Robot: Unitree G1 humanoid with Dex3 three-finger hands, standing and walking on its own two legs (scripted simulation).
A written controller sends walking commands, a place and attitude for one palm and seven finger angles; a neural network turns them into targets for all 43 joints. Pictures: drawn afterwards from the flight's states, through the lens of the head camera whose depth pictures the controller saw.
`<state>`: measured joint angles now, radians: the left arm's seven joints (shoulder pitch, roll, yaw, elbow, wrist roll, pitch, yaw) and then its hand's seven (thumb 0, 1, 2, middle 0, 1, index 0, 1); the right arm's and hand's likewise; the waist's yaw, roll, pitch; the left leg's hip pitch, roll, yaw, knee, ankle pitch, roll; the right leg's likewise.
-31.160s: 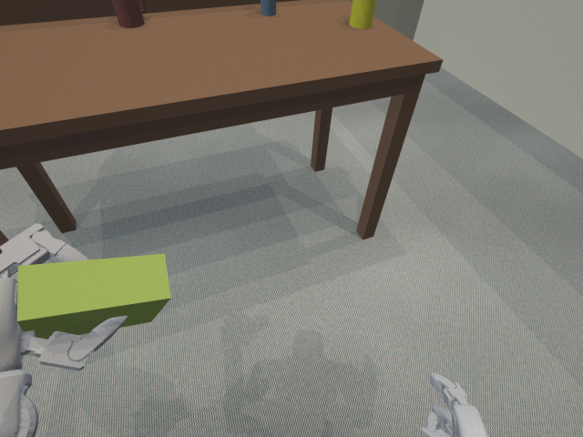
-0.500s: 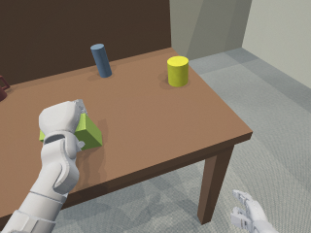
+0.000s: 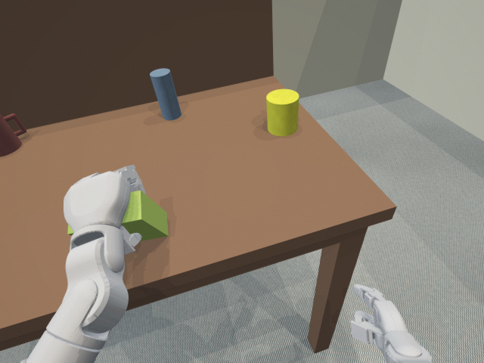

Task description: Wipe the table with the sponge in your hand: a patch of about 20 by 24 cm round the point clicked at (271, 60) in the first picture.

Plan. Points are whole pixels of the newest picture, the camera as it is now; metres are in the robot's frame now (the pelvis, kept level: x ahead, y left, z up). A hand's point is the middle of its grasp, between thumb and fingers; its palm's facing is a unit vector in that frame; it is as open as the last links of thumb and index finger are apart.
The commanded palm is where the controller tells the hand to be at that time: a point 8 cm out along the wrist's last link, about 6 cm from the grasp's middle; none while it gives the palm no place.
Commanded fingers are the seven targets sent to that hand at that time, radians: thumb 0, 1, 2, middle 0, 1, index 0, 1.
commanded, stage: slide across to the third lane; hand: left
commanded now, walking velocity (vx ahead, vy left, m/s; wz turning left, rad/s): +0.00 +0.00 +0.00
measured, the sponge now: (128, 224) +0.30 +0.25 +0.10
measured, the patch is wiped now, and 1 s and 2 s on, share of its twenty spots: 0.75 0.90 0.95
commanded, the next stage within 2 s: wipe forward along the third lane in 0.54 s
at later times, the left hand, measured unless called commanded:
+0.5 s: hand (155, 213) +0.28 +0.18 +0.15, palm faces +0.17 -0.10 -0.98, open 8.7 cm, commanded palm +0.25 +0.16 +0.20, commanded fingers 0.00 0.10 1.30 -1.20 -1.60 -1.20 -1.60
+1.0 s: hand (170, 194) +0.33 +0.17 +0.15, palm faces +0.04 -0.05 -1.00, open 8.9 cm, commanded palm +0.31 +0.16 +0.18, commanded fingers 0.00 0.10 1.30 -1.20 -1.60 -1.20 -1.60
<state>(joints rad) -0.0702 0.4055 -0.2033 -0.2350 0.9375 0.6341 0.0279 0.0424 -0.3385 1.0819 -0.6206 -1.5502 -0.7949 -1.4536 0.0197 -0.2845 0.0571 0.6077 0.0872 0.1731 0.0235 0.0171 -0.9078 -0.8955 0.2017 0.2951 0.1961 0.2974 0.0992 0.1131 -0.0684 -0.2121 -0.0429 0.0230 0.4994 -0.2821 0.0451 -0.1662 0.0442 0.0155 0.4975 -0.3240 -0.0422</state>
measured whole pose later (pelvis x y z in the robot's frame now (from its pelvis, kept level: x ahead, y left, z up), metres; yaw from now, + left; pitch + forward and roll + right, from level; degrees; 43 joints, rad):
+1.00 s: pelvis -0.03 -0.04 +0.00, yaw +1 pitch -2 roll +1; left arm -0.55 0.33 -0.34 0.36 0.95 0.64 -0.09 0.00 -0.48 1.13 -0.83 -1.38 -0.91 -1.39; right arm 0.03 -0.29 0.06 0.72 0.09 0.13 -0.02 0.02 -0.91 -0.90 0.20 0.30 0.20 0.30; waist 0.07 0.10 -0.07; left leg -0.22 -0.02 -0.01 0.46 -0.21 0.00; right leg -0.19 0.07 -0.02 0.50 -0.28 -0.10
